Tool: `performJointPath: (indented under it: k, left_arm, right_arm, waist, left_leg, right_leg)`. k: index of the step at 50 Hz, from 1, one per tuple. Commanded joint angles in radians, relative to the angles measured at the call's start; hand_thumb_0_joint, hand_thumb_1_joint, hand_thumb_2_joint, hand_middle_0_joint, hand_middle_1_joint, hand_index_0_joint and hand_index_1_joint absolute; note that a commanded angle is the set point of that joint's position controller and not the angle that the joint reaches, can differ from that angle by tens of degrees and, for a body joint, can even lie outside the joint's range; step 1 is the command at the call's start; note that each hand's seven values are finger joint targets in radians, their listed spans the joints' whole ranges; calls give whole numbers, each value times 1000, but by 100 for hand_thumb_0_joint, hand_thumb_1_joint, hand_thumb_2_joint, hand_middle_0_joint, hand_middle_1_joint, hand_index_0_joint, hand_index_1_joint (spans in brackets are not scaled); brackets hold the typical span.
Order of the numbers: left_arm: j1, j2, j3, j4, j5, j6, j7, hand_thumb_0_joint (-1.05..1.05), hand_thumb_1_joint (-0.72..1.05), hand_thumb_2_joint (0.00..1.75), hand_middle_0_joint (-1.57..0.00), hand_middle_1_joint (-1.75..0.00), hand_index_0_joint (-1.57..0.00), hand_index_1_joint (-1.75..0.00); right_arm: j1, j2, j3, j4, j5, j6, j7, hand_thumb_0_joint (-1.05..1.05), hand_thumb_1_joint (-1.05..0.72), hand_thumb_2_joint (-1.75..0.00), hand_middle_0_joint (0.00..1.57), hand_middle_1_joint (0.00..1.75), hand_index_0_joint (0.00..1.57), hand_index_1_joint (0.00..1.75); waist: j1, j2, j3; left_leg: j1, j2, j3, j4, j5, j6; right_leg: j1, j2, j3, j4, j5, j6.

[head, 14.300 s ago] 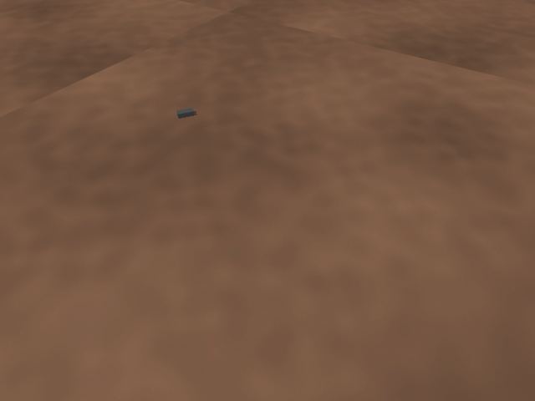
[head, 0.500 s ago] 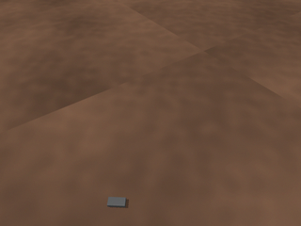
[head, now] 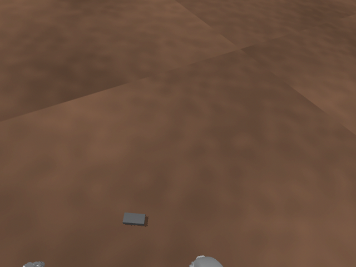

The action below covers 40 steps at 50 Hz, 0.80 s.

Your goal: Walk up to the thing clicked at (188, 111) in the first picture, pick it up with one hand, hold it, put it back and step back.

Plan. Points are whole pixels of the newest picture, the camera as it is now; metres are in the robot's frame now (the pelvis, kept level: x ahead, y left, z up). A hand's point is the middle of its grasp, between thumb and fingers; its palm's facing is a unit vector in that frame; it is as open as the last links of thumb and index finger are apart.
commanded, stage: walk up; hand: left
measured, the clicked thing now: (134, 219) +0.44 +0.18 -0.75
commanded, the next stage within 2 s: none
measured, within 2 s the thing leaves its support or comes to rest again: neither
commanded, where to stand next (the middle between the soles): +0.05 -0.06 m, yaw +0 degrees
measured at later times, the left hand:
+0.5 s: hand out of the picture +0.11 +0.17 -0.14, palm faces -0.07 -0.93 -0.35, open 7.4 cm
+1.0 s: hand out of the picture +0.05 +0.26 -0.18, palm faces +0.05 -0.93 -0.37, open 7.4 cm
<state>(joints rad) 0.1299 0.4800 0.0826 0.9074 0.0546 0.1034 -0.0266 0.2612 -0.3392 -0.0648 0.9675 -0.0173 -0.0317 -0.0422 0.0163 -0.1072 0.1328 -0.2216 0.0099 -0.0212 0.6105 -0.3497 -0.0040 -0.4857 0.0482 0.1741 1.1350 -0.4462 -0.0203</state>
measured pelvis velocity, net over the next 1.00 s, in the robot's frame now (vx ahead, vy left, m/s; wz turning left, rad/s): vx -0.02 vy -0.03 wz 0.04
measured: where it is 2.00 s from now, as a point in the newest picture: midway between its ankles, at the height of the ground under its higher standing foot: outside the picture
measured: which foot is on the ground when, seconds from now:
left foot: down 0.00-0.34, up 0.36-0.80, down 0.82-1.00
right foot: up 0.00-0.32, down 0.34-0.84, up 0.86-1.00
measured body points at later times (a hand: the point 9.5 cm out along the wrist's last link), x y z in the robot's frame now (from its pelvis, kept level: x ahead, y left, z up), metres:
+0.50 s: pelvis -0.01 -0.08 -0.01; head +0.03 -0.10 +0.44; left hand +0.11 +0.21 -0.12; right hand +0.03 -0.42 -0.13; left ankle +0.00 +0.07 -0.67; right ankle +0.04 -0.21 -0.73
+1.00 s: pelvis -0.02 -0.03 -0.02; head +0.00 +0.01 +0.43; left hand +0.04 +0.31 -0.15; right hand +0.05 -0.35 -0.10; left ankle +0.00 +0.11 -0.73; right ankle -0.01 -0.19 -0.67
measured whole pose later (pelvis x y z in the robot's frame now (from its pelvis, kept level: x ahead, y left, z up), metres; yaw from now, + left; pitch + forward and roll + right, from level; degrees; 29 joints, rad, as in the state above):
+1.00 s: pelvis -0.02 -0.03 -0.02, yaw +2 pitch -3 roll +0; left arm 0.19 0.47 0.10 0.85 0.03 0.10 -0.01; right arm 0.29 -0.36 -0.02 0.89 -0.02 -0.05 -0.05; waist 0.03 -0.11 0.13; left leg -0.34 0.01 -0.06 0.77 -0.38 -0.03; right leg -0.51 0.01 0.12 1.19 -0.47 -0.02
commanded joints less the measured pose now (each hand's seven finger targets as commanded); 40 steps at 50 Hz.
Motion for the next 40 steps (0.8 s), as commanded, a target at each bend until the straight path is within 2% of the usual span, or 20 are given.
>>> performJointPath:
  k: [1, 6, 10, 11, 14, 15, 16, 17, 18, 19, 20, 22, 24, 28, 30, 32, 36, 37, 38, 40]
  left_arm:
    - [-7, 162, 66, -122, 4, -10, -27, 0, 90, 90, -20, -30, -20, -30]
    - [22, 164, 72, -133, -5, -10, -46, 0, 90, 90, -20, -30, -20, -30]
    - [2, 135, 58, -130, -35, -34, -40, 0, 90, 90, -20, -30, -20, -30]
    - [-3, 130, 56, -127, -38, -41, -39, 0, 90, 90, -20, -30, -20, -30]
    - [58, 135, 66, -83, -40, -51, -29, 0, 90, 90, -20, -30, -20, -30]
    - [124, 125, 70, -60, -41, -51, -25, 0, 90, 90, -20, -30, -20, -30]
    - [171, 154, 83, -37, -33, -62, -20, 0, 90, 90, -20, -30, -20, -30]
    - [186, 240, 108, -54, -15, -72, -12, 0, 90, 90, -20, -30, -20, -30]
    - [148, 256, 102, -97, -6, -79, -8, 0, 90, 90, -20, -30, -20, -30]
    - [86, 265, 93, -119, -11, -75, -5, 0, 90, 90, -20, -30, -20, -30]
    - [39, 247, 91, -132, -17, -70, -3, 0, 90, 90, -20, -30, -20, -30]
    - [-4, 178, 67, -127, -34, -89, 12, 0, 90, 90, -20, -30, -20, -30]
    - [49, 189, 68, -99, -41, -128, 35, 0, 90, 90, -20, -30, -20, -30]
    - [202, 237, 93, -79, -58, -157, 101, 0, 90, 90, -20, -30, -20, -30]
    - [170, 233, 95, -101, -57, -162, 117, 0, 90, 90, -20, -30, -20, -30]
    - [135, 213, 88, -127, -48, -166, 119, 0, 90, 90, -20, -30, -20, -30]
    - [-40, 143, 64, -184, -10, -150, 74, 0, 90, 90, -20, -30, -20, -30]
    - [-39, 156, 68, -188, 3, -134, 64, 0, 90, 90, -20, -30, -20, -30]
    - [-21, 164, 68, -184, 4, -113, 53, 0, 90, 90, -20, -30, -20, -30]
    - [-10, 147, 58, -182, -13, -72, 40, 0, 90, 90, -20, -30, -20, -30]
  right_arm:
    - [131, -372, -113, -66, 1, -55, -62, 0, -90, -90, 20, 30, 20, 30]
    - [115, -376, -108, -122, 1, -74, -55, 0, -90, -90, 20, 30, 20, 30]
    - [92, -364, -90, -154, -11, -70, -33, 0, -90, -90, 20, 30, 20, 30]
    - [60, -368, -89, -170, -12, -65, -26, 0, -90, -90, 20, 30, 20, 30]
    - [15, -371, -76, -188, -14, -32, -13, 0, -90, -90, 20, 30, 20, 30]
    - [-3, -374, -72, -194, -7, -19, -13, 0, -90, -90, 20, 30, 20, 30]
    - [47, -319, -54, -185, -1, -7, -13, 0, -90, -90, 20, 30, 20, 30]
    - [110, -261, -33, -194, 13, -4, -15, 0, -90, -90, 20, 30, 20, 30]
    - [135, -226, -16, -196, 22, -2, -29, 0, -90, -90, 20, 30, 20, 30]
    - [96, -274, -34, -194, 24, -2, -44, 0, -90, -90, 20, 30, 20, 30]
    - [89, -311, -45, -176, 23, -5, -46, 0, -90, -90, 20, 30, 20, 30]
    - [103, -315, -43, -136, 33, 3, -24, 0, -90, -90, 20, 30, 20, 30]
    - [114, -284, -40, -129, 14, 33, -3, 0, -90, -90, 20, 30, 20, 30]
    - [55, -299, -61, -213, -51, 95, 43, 0, -90, -90, 20, 30, 20, 30]
    - [46, -298, -73, -238, -55, 105, 57, 0, -90, -90, 20, 30, 20, 30]
    - [38, -296, -83, -240, -39, 106, 63, 0, -90, -90, 20, 30, 20, 30]
    - [101, -269, -68, -169, 18, 65, 60, 0, -90, -90, 20, 30, 20, 30]
    - [106, -276, -66, -161, 21, 48, 58, 0, -90, -90, 20, 30, 20, 30]
    - [112, -286, -67, -143, 20, 34, 50, 0, -90, -90, 20, 30, 20, 30]
    - [202, -281, -70, -96, 13, 6, 19, 0, -90, -90, 20, 30, 20, 30]
  waist:
    - [-36, 202, -81]
    - [-22, 243, -6]
    - [-40, 359, -33]
    - [-32, 388, -30]
    - [-3, 415, -55]
    - [35, 385, -75]
    - [45, 202, -104]
    - [49, -58, -135]
    - [32, -150, -116]
    - [40, -136, -139]
    - [21, -114, -93]
    - [-14, -1, -67]
    - [-2, 27, -74]
    - [22, 74, -89]
    - [7, 43, -86]
    - [4, -16, -81]
    - [-16, -202, -96]
    - [-4, -267, -104]
    - [12, -273, -109]
    - [-43, -157, -136]
  left_leg:
    - [170, 277, -250, -165, 600, 125]
    - [74, 267, -181, -201, 436, 162]
    - [73, 257, -116, -179, 450, 184]
    - [15, 262, -91, -169, 424, 183]
    - [-125, 210, -37, -75, 378, 162]
    - [-152, 197, -22, 19, 336, 151]
    - [-168, 128, 19, 219, 237, 119]
    - [-263, 25, 45, 448, -3, 71]
    - [-375, -63, -33, 536, -289, 41]
    - [-301, -38, -80, 602, -326, 42]
    - [-264, -14, -88, 618, -304, 38]
    - [-267, 6, -142, 580, -187, 33]
    - [-300, 5, -170, 518, -108, 30]
    - [-434, -9, -258, 633, -109, 2]
    - [-408, -29, -267, 698, -109, -13]
    - [-390, -36, -237, 717, -86, -22]
    - [-188, -6, -41, 333, -94, -23]
    - [-172, -9, 15, 245, -109, -20]
    - [-125, -29, 56, 179, -93, -26]
    - [30, -53, 74, -41, 83, -22]
  right_leg:
    - [-153, -26, 106, 72, 91, 5]
    - [-135, -20, 63, 32, 136, 29]
    - [-36, -65, -34, -197, 97, 34]
    - [44, -89, -68, -273, 79, 27]
    - [268, -59, -192, -419, 58, 12]
    - [356, -56, -206, -534, 144, -3]
    - [420, -47, -178, -635, 162, -1]
    - [448, -183, 68, -714, 246, -56]
    - [415, -327, 309, -770, 317, -123]
    - [300, -411, 408, -836, 241, -257]
    - [200, -394, 371, -861, 132, -262]
    - [200, -294, 176, -775, 49, -184]
    - [249, -291, 163, -764, 23, -148]
    - [372, -405, 193, -677, 542, -178]
    - [309, -420, 142, -662, 606, -219]
    - [250, -407, 102, -671, 526, -231]
    - [104, -242, -89, -694, -52, -161]
    - [121, -233, -78, -668, -128, -161]
    - [104, -217, -76, -623, -141, -164]
    - [60, -183, -127, -390, 23, -138]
